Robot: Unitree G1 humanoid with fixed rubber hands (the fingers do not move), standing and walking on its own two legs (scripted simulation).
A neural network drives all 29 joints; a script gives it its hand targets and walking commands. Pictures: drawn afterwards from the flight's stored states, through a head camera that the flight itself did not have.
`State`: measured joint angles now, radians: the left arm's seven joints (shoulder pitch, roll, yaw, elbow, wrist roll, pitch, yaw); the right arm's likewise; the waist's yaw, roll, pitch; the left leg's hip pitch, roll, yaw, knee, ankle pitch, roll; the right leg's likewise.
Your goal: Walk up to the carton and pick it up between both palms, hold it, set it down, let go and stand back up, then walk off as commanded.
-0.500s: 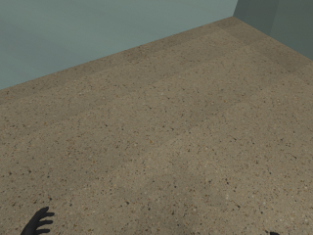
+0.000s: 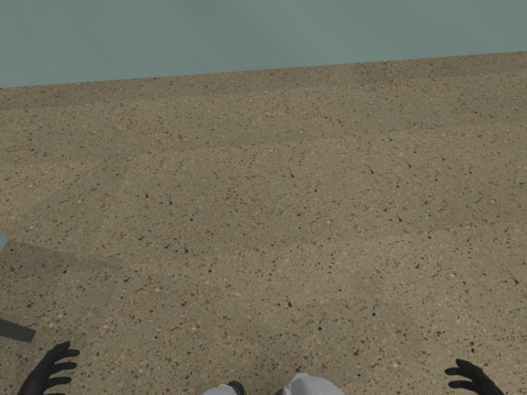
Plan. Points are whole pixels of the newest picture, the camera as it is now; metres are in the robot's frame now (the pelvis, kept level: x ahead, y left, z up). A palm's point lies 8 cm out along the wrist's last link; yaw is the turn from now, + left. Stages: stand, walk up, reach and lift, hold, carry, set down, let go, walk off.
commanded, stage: walk up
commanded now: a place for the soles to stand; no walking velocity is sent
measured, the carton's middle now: out of the picture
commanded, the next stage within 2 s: none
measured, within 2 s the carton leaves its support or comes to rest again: neither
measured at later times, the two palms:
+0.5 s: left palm out of the picture -0.15 +0.45 -0.06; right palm (352, 336) +0.21 -0.14 -0.07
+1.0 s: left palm out of the picture -0.30 +0.49 -0.05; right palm (198, 321) +0.25 +0.10 -0.06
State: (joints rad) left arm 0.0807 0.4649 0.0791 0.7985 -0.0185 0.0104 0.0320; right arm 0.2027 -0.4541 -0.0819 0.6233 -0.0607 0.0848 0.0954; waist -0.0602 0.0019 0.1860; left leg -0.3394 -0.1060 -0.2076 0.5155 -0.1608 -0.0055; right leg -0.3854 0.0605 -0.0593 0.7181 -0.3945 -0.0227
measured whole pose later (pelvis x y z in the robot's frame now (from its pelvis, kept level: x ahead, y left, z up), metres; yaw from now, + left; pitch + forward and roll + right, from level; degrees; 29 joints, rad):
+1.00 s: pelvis -0.08 +0.19 +0.00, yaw +46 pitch -1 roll -1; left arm 0.36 0.50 0.09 0.73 0.01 -0.05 0.07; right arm 0.20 -0.44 -0.09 0.50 -0.06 0.07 0.12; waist 0.00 0.07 0.07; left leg -0.35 -0.20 -0.17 0.80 -0.38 0.01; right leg -0.30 0.01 -0.10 0.55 -0.23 -0.04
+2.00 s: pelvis -0.18 +0.43 +0.00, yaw +78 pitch -2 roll +0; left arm 0.44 0.53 0.09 0.72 0.04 -0.10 0.01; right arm 0.22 -0.47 -0.09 0.71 -0.01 0.03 0.10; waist 0.06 0.06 0.08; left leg -0.48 0.06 -0.07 0.80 -0.32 0.00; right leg -0.20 -0.18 -0.20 0.60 -0.35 0.01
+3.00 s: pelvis -0.19 +0.45 +0.00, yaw +81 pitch -3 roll +0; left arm 0.17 0.42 0.02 0.94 0.01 -0.01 -0.03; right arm 0.15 -0.43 -0.02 0.98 -0.01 -0.03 0.00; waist -0.01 -0.02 0.04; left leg -0.28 0.02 -0.04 0.50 -0.18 -0.02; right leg -0.22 0.00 -0.02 0.54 -0.27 -0.01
